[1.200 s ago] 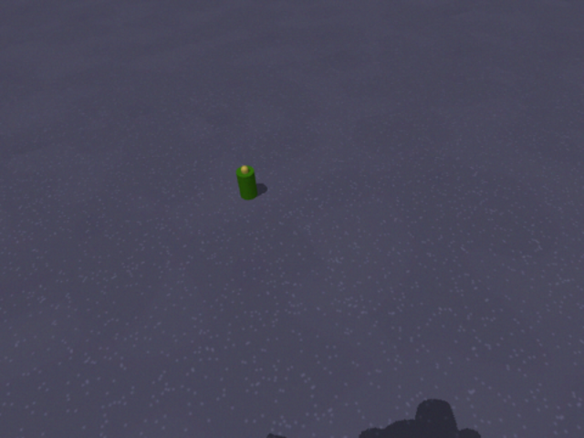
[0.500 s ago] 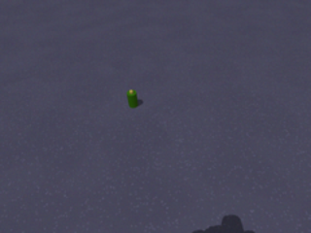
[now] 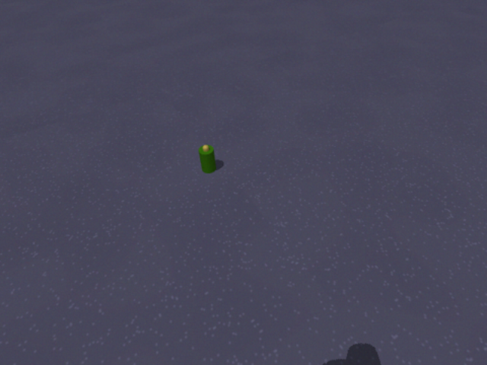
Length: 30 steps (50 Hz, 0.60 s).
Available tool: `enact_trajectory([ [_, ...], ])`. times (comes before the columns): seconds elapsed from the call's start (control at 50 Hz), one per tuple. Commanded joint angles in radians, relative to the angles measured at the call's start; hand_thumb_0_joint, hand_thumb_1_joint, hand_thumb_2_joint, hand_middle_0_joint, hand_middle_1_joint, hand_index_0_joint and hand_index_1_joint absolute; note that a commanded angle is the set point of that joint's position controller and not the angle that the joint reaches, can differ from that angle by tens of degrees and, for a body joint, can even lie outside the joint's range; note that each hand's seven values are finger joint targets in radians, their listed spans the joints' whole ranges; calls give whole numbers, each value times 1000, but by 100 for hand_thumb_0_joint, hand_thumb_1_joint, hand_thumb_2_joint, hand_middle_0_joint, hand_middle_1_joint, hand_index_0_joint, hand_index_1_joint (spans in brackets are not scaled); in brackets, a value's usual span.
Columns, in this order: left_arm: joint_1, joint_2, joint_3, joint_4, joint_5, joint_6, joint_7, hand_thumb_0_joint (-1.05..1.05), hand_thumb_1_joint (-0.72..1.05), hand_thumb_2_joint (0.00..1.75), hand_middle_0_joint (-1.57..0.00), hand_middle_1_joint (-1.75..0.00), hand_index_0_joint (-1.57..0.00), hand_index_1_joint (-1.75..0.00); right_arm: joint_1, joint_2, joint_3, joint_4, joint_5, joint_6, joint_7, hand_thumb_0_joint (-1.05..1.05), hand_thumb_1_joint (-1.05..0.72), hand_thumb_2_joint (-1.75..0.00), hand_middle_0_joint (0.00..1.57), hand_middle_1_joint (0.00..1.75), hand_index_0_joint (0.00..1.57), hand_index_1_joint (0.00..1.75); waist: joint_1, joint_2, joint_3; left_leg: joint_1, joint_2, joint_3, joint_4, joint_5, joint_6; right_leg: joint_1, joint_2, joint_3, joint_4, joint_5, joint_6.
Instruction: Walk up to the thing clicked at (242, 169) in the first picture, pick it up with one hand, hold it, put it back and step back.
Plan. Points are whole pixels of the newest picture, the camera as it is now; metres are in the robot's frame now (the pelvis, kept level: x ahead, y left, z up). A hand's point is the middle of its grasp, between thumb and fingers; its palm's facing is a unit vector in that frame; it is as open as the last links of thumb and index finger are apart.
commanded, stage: walk up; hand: left
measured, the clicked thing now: (207, 157) +1.36 +0.29 -0.69
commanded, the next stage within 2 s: none
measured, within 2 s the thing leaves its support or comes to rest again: neither
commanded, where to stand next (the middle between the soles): +1.02 +0.06 m, yaw +4 degrees
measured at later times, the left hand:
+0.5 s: hand out of the picture +0.13 +0.25 -0.16, palm faces +0.09 -0.92 -0.39, open 7.4 cm
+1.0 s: hand (158, 238) +0.44 +0.25 -0.14, palm faces +0.01 -0.91 -0.42, open 7.4 cm
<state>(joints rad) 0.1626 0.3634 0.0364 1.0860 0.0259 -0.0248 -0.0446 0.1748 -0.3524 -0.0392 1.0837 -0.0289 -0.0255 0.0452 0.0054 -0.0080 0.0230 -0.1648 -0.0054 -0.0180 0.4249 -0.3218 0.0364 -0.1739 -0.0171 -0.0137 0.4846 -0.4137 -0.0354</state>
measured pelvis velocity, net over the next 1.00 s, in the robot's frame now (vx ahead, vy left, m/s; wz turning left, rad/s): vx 0.39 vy -0.04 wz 0.06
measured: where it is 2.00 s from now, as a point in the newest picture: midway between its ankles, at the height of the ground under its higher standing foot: (257, 249)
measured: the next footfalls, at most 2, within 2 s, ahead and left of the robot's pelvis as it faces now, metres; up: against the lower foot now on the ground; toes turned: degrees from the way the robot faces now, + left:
left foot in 0.52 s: +0.34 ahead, +0.09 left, +0.00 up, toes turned +7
right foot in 0.98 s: +0.55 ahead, -0.16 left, +0.00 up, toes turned -1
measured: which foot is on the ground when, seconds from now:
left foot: down 0.00-0.16, up 0.18-0.50, down 0.52-1.00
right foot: down 0.00-0.56, up 0.58-0.96, down 0.98-1.00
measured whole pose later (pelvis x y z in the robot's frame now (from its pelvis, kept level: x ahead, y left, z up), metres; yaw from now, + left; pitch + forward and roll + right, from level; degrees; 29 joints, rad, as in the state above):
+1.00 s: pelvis +0.39 -0.04 -0.02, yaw +3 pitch -2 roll +1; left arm 0.29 0.43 0.08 0.90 0.02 -0.08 -0.07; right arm 0.36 -0.43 -0.07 0.85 -0.01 -0.05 0.07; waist -0.03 0.02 0.05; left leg -0.09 0.03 0.06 0.57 -0.43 0.01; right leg -0.39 -0.07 -0.04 0.54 -0.12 -0.02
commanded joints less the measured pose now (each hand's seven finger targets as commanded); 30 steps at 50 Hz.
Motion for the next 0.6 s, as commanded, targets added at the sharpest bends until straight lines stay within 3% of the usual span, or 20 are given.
enact_trajectory([
  [0.0,-118,221,69,-152,5,-35,-6,0,90,90,-20,-30,-20,-30,10,-328,-109,-120,-7,-33,-3,0,-90,-90,20,30,20,30,-42,148,106,90,316,-426,-237,-324,216,-362,-44,11,173,-50,-8],
  [0.04,-81,248,80,-160,5,-40,-17,0,90,90,-20,-30,-20,-30,18,-334,-118,-153,-9,-35,2,0,-90,-90,20,30,20,30,-39,149,46,82,317,-419,-255,-371,225,-317,-63,45,182,-120,1],
  [0.06,-31,242,84,-158,1,-43,-21,0,90,90,-20,-30,-20,-30,-36,-339,-119,-177,-11,-30,6,0,-90,-90,20,30,20,30,-4,182,32,39,309,-372,-235,-342,212,-230,-74,41,105,-87,-7],
  [0.08,28,242,89,-134,4,-49,-20,0,90,90,-20,-30,-20,-30,-74,-324,-117,-192,-8,-24,12,0,-90,-90,20,30,20,30,31,178,19,-50,241,-274,-169,-292,172,-75,-53,8,28,13,-5],
  [0.1,154,238,100,-92,5,-55,-12,0,90,90,-20,-30,-20,-30,-141,-289,-107,-214,-4,-17,15,0,-90,-90,20,30,20,30,111,127,-15,-200,161,-154,-25,-252,116,173,-14,-30,-70,120,-9],
  [0.12,299,301,122,-53,16,-64,3,0,90,90,-20,-30,-20,-30,-171,-206,-80,-242,-3,-12,17,0,-90,-90,20,30,20,30,181,-104,-36,-419,26,-18,272,-272,55,382,-65,96,-195,-54,-21],
  [0.14,326,412,145,-77,32,-76,13,0,90,90,-20,-30,-20,-30,-170,-152,-59,-273,0,-13,10,0,-90,-90,20,30,20,30,189,-314,45,-696,-104,-8,565,-271,2,394,-327,545,-373,-356,-75],
  [0.16,208,414,130,-136,21,-79,18,0,90,90,-20,-30,-20,-30,-155,-222,-69,-261,3,-13,-1,0,-90,-90,20,30,20,30,132,-115,113,-684,-8,-146,620,-168,-8,290,-451,654,-425,-345,-148],
  [0.18,148,370,118,-171,5,-87,17,0,90,90,-20,-30,-20,-30,-90,-260,-78,-220,11,-19,2,0,-90,-90,20,30,20,30,76,-3,130,-645,23,-164,643,-79,-6,272,-401,539,-402,-200,-129],
  [0.2,111,320,106,-183,-4,-92,21,0,90,90,-20,-30,-20,-30,-48,-261,-81,-197,11,-23,7,0,-90,-90,20,30,20,30,44,0,134,-607,37,-162,645,-7,-12,266,-319,393,-383,-27,-95],
  [0.24,79,282,92,-196,-17,-97,29,0,90,90,-20,-30,-20,-30,20,-249,-76,-179,13,-24,18,0,-90,-90,20,30,20,30,3,-60,94,-488,51,-134,568,85,-24,233,-233,176,-337,292,-42],
  [0.26,98,271,88,-198,-22,-97,29,0,90,90,-20,-30,-20,-30,30,-242,-75,-177,14,-18,27,0,-90,-90,20,30,20,30,5,-85,87,-452,35,-102,542,113,-30,221,-197,87,-314,440,-29],
  [0.32,125,281,94,-226,-13,-89,30,0,90,90,-20,-30,-20,-30,-63,-215,-71,-242,10,-5,44,0,-90,-90,20,30,20,30,31,-108,98,-429,20,-44,361,132,-47,221,-171,-9,-278,571,-63],
  [0.4,165,303,96,-240,-12,-77,29,0,90,90,-20,-30,-20,-30,-154,-200,-70,-299,4,-8,50,0,-90,-90,20,30,20,30,64,-108,85,-306,37,65,165,195,-11,197,-201,-15,-269,564,-77],
  [0.46,139,317,95,-258,-21,-73,37,0,90,90,-20,-30,-20,-30,-57,-215,-86,-290,-4,-10,42,0,-90,-90,20,30,20,30,0,-69,37,-154,16,94,127,192,37,176,-223,-28,-135,718,-101],
  [0.5,152,294,77,-274,-31,-65,41,0,90,90,-20,-30,-20,-30,153,-256,-116,-254,-24,-18,30,0,-90,-90,20,30,20,30,-102,35,-76,148,-7,80,74,159,101,45,-168,-92,230,751,-76],
  [0.52,213,241,61,-282,-45,-61,41,0,90,90,-20,-30,-20,-30,267,-321,-146,-245,-34,-23,18,0,-90,-90,20,30,20,30,-140,179,-184,376,122,-147,33,9,177,-170,-67,-130,537,553,-25],
  [0.54,236,220,61,-298,-58,-63,40,0,90,90,-20,-30,-20,-30,288,-395,-159,-271,-19,-30,9,0,-90,-90,20,30,20,30,-140,294,-231,475,377,-681,-91,-97,311,-436,121,-32,788,-48,0],
  [0.56,187,303,66,-288,-42,-61,46,0,90,90,-20,-30,-20,-30,239,-382,-162,-285,30,-31,5,0,-90,-90,20,30,20,30,-125,116,-225,381,405,-718,-164,-209,341,-418,32,114,849,-108,-26],
  [0.58,184,302,56,-287,-38,-64,36,0,90,90,-20,-30,-20,-30,165,-344,-144,-304,44,-31,-1,0,-90,-90,20,30,20,30,-81,48,-141,258,372,-535,-169,-184,279,-418,-14,142,842,-30,-34],
])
